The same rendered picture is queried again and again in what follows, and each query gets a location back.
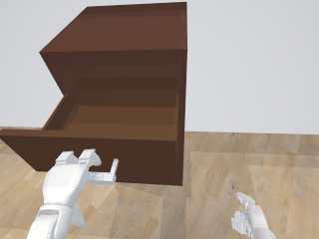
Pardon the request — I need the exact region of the drawer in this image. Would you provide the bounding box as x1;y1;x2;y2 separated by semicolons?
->
0;76;179;179

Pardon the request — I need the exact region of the cabinet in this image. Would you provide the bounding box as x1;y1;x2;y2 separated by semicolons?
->
39;1;187;186

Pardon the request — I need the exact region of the robot left hand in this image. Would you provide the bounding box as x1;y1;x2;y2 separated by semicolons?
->
42;148;102;227

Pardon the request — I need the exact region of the robot right hand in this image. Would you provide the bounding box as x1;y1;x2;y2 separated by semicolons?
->
231;192;269;237

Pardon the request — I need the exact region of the handle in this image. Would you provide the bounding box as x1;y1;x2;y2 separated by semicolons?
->
87;158;119;185

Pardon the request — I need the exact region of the robot right forearm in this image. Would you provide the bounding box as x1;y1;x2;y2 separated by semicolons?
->
250;227;276;239

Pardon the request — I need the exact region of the robot left forearm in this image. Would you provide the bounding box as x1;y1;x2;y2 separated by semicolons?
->
26;203;74;239

